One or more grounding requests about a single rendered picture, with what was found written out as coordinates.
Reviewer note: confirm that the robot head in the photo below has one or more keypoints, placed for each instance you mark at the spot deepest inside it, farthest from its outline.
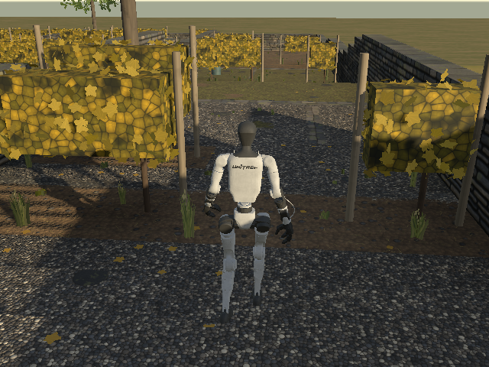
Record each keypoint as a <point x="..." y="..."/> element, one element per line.
<point x="246" y="133"/>

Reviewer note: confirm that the robot right hand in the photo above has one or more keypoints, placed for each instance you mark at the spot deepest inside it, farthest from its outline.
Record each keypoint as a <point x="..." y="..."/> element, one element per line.
<point x="287" y="234"/>

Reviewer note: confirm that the right robot forearm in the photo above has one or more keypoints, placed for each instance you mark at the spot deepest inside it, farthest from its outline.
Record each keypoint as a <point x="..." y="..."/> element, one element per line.
<point x="282" y="208"/>

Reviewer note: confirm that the robot left hand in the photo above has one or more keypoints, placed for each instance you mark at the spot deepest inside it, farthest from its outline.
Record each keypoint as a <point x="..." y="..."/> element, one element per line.
<point x="208" y="212"/>

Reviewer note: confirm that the robot left shin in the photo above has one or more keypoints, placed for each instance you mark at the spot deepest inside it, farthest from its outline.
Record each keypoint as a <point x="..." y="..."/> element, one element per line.
<point x="227" y="286"/>

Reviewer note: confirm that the left robot forearm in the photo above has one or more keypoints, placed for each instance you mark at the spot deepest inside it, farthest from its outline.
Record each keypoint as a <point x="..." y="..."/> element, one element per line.
<point x="210" y="197"/>

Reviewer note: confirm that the robot right upper arm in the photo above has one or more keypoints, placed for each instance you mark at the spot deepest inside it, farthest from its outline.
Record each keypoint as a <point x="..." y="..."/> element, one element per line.
<point x="273" y="175"/>

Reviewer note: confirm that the robot left upper arm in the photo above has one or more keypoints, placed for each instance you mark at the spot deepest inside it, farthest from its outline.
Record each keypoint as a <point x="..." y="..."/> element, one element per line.
<point x="217" y="172"/>

